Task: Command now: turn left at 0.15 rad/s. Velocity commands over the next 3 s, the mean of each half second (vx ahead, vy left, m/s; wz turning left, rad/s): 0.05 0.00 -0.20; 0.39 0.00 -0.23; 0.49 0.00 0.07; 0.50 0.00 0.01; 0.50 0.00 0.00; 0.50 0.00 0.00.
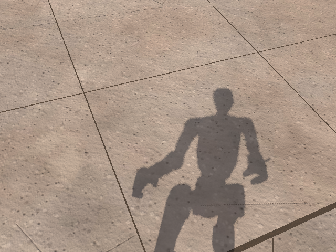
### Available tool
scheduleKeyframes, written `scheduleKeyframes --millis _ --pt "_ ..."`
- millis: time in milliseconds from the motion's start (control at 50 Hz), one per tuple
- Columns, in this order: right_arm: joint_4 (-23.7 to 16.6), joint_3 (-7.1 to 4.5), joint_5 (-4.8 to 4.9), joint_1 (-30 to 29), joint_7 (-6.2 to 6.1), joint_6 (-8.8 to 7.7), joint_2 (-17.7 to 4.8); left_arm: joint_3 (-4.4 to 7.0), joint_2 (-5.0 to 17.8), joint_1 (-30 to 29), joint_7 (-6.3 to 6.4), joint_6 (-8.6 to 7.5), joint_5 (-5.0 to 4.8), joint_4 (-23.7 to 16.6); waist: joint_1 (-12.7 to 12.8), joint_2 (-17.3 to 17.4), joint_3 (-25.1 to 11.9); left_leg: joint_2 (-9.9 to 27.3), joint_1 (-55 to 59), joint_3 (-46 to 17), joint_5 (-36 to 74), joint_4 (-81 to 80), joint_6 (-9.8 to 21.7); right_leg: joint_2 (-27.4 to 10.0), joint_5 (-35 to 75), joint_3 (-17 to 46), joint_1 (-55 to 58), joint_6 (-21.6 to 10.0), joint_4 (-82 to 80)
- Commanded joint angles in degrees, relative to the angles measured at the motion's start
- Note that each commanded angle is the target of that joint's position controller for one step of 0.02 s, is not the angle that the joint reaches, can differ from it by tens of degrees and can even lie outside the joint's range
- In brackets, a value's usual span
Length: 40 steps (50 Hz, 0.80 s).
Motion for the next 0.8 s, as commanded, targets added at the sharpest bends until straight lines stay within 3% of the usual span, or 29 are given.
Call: scheduleKeyframes --millis 20,80,120,140,160,180,200,220,280,320,340,360,380,400,420,460,520,560,580,600,620,640,660,680,700,720,740,800 --pt "-3.22 -1.56 0.13 -3.73 -0.40 -1.26 -6.38 0.04 1.81 -1.05 0.04 -0.75 -0.25 -2.95 0.27 10.45 -4.99 11.17 5.27 -8.47 21.46 -7.36 8.59 -1.41 2.17 1.68 2.77 0.84 -6.87" --pt "-1.51 -2.02 0.20 -1.66 -0.32 -0.69 -7.75 -0.53 1.89 -2.69 -0.25 -0.83 -0.31 -3.45 -1.80 10.77 -5.09 12.86 6.80 -11.57 20.24 -6.27 10.45 -0.83 -1.68 0.83 6.93 0.62 -15.72" --pt "-0.42 -1.41 0.34 -2.82 -0.22 -0.67 -6.08 -0.84 1.67 -0.09 -0.61 -0.92 -0.57 -2.13 -0.67 10.10 -5.15 12.80 6.18 -11.44 17.39 -5.66 9.80 -0.78 2.91 0.26 11.70 -0.03 -24.41" --pt "0.32 -1.47 0.77 -2.98 -0.19 -0.71 -6.29 -0.99 1.76 0.90 -0.78 -1.12 -0.31 -1.74 0.50 9.24 -4.36 11.79 4.94 -10.45 15.69 -5.02 8.16 -0.44 11.15 -0.23 15.08 -0.80 -31.81" --pt "1.01 -1.83 0.87 -1.50 -0.34 -0.99 -7.15 -0.75 3.77 0.55 -0.78 -1.26 0.30 -2.03 0.10 7.84 -4.27 10.40 4.30 -9.87 13.25 -4.32 6.02 -1.04 17.78 1.30 17.35 -1.73 -33.07" --pt "0.91 -2.07 0.16 -0.27 -0.51 -1.32 -7.66 -0.11 7.44 0.15 -0.56 -1.35 0.57 -2.86 -1.64 3.72 -4.77 7.69 3.64 -7.90 8.65 -1.97 3.67 -3.92 28.58 4.54 18.30 -3.14 -30.76" --pt "0.59 -2.63 -0.33 1.00 -0.68 -1.51 -8.56 0.77 9.97 -0.57 -0.52 -1.25 -0.54 -2.46 -3.66 -2.20 -4.63 3.91 3.25 -4.04 5.26 -1.27 1.79 -4.00 28.35 5.34 16.29 -5.67 -28.05" --pt "0.43 -2.85 -0.53 -1.29 -1.25 -1.31 -8.95 0.76 8.20 -1.12 -0.70 -1.28 -1.28 -2.74 -2.02 -3.37 -3.84 2.16 5.05 -0.69 4.23 0.80 0.33 -3.63 22.91 6.85 12.01 -7.15 -29.18" --pt "0.08 -3.69 0.31 -1.69 -2.56 0.36 -7.77 0.41 5.84 -2.53 -0.26 -1.59 -0.79 -3.98 -2.18 -2.51 -2.35 2.97 5.77 0.75 3.43 2.83 0.99 -3.18 16.82 9.42 5.86 -7.43 -28.77" --pt "-0.01 -4.23 0.24 -0.05 -2.71 0.99 -7.61 0.32 4.87 -1.70 0.00 -1.53 -0.81 -4.73 -2.16 1.12 -2.97 6.51 6.21 -2.01 1.30 -0.17 3.22 -1.18 13.23 7.78 3.24 -6.40 -24.24" --pt "0.14 -4.58 0.22 0.90 -2.67 0.99 -8.27 0.25 4.26 -1.27 0.04 -1.27 -0.88 -5.18 -2.07 4.38 -3.51 10.29 6.81 -5.54 1.19 -3.15 5.24 0.29 11.71 5.64 1.89 -5.41 -20.10" --pt "0.32 -5.03 0.35 1.33 -2.65 0.77 -9.34 0.09 2.90 0.11 -0.13 -0.90 -1.01 -5.22 -1.68 10.06 -4.97 16.09 8.19 -11.05 -5.22 -7.53 8.40 2.40 2.57 1.08 0.08 -4.46 -13.54" --pt "-0.06 -5.19 0.63 1.14 -2.73 0.10 -9.93 0.07 2.89 -1.03 -0.56 -0.69 -0.92 -6.07 -2.53 13.13 -4.83 22.38 7.28 -18.16 -14.29 -11.51 11.97 0.89 -6.94 -0.39 -2.72 -4.48 -4.12" --pt "0.20 -5.14 0.41 2.82 -2.71 -1.00 -10.40 0.54 4.18 -3.88 -1.05 -0.49 -1.15 -7.64 -3.87 10.76 -2.55 26.23 6.32 -23.45 -21.01 -15.19 14.09 -1.85 -11.21 1.88 -7.57 -5.13 4.01" --pt "0.51 -5.21 0.70 1.90 -2.65 -2.01 -11.21 0.75 4.04 -4.70 -1.38 -0.37 -1.70 -8.64 -2.63 8.82 -0.28 27.15 6.01 -24.24 -23.80 -16.76 13.58 -3.72 -11.74 3.62 -10.82 -5.75 6.32" --pt "0.60 -5.52 2.18 -1.16 -2.47 -3.16 -11.99 0.44 3.21 -4.17 -1.93 -0.41 -1.61 -8.35 -1.42 8.39 0.92 23.40 6.15 -16.02 -20.46 -17.53 9.29 -5.37 -8.14 3.41 -9.39 -6.16 0.60" --pt "0.81 -6.01 2.30 -4.03 -1.24 -3.09 -13.28 0.33 2.39 0.26 -3.16 -0.84 -1.47 -6.07 0.44 9.70 -1.32 16.31 -1.25 -1.06 -13.89 -15.59 5.46 -2.00 -4.55 -3.79 7.83 -6.43 -10.80" --pt "1.51 -5.75 2.53 -4.59 -0.52 -2.79 -12.22 0.80 2.10 7.35 -3.50 -1.02 -1.70 -2.88 3.57 7.64 -2.41 14.71 -5.67 4.39 -17.52 -9.22 4.17 1.69 3.31 -9.08 18.80 -6.56 -19.45" --pt "1.93 -5.18 2.18 -3.78 -0.23 -2.68 -10.15 1.41 2.89 11.84 -3.28 -1.03 -1.59 -0.55 4.71 4.61 -2.36 13.02 -8.79 7.17 -19.02 -2.40 2.86 4.51 2.18 -10.84 24.16 -7.27 -22.32" --pt "1.75 -4.19 1.53 -3.67 0.28 -2.76 -6.85 2.62 5.50 17.51 -2.79 -1.24 -1.69 1.00 6.62 -3.94 -2.03 9.61 -15.49 11.70 -16.93 15.27 0.05 2.29 -1.72 -3.31 30.90 -10.21 -27.81" --pt "-0.54 -2.73 -0.11 -4.77 0.65 -3.20 -2.28 3.21 12.33 18.91 -2.32 -2.45 -1.11 -1.03 4.50 -18.14 0.21 4.34 -32.09 9.08 -23.75 41.26 -3.74 -12.61 -1.14 25.87 33.10 -16.70 -34.91" --pt "-4.04 -3.26 2.36 -7.62 0.76 -4.84 -5.80 2.93 13.55 16.60 -3.56 -4.48 -0.44 -4.70 5.24 -12.73 -2.68 0.52 -41.37 -1.56 -21.48 46.40 -2.99 -20.18 -19.07 48.71 32.83 -26.45 -48.89" --pt "-4.27 -3.96 4.42 -10.83 0.96 -6.06 -9.16 2.07 10.65 13.86 -3.88 -5.70 -0.64 -4.75 4.17 -5.37 2.62 3.93 -45.13 -4.07 -15.81 47.02 -1.59 -21.02 -22.48 47.10 30.86 -25.31 -50.71" --pt "-3.39 -4.19 3.67 -9.37 0.95 -6.85 -10.27 1.11 7.87 11.31 -3.61 -6.19 -0.96 -5.12 2.09 -3.12 4.19 5.63 -44.45 -4.25 -9.00 44.03 -0.89 -18.80 -16.78 40.33 29.38 -22.61 -48.47" --pt "-1.11 -4.16 2.06 -6.93 0.61 -6.92 -9.80 0.47 6.37 8.75 -3.09 -6.09 -0.85 -5.77 0.38 -1.64 4.07 7.17 -40.38 -4.04 -3.91 40.96 -1.26 -15.67 -8.39 32.47 26.83 -20.04 -46.55" --pt "-0.17 -4.46 0.94 -5.46 0.57 -6.86 -10.34 0.23 5.88 7.31 -2.51 -6.01 -0.44 -6.30 -0.49 -2.42 3.48 7.58 -36.41 -3.82 0.32 36.49 -1.90 -12.63 -1.82 26.35 24.93 -18.36 -46.58" --pt "0.81 -4.51 0.89 -5.10 0.86 -6.56 -10.05 0.03 5.46 7.62 -1.97 -6.11 -0.03 -6.37 -0.51 -2.99 2.57 7.27 -33.98 -2.68 4.60 34.16 -2.52 -10.88 4.92 21.68 25.01 -17.14 -47.18" --pt "1.26 -3.47 1.36 -7.25 1.46 -5.73 -6.60 -0.08 4.81 12.52 -0.92 -6.44 -0.36 -4.64 1.13 -0.81 0.55 6.12 -32.16 -0.33 12.76 26.04 -3.41 -8.63 25.80 11.52 28.76 -14.53 -46.81"
Next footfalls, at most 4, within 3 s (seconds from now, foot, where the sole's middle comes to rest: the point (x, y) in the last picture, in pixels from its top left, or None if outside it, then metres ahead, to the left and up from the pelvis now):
0.16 right None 0.03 -0.15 -0.78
0.60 right None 0.02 -0.18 -0.78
1.10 left None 0.43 -0.13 -0.78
1.60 right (266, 217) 0.66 -0.44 -0.78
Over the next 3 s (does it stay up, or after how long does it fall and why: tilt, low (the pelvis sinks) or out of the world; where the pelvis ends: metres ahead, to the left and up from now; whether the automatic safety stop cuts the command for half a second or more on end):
stays up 1.25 -0.49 0.01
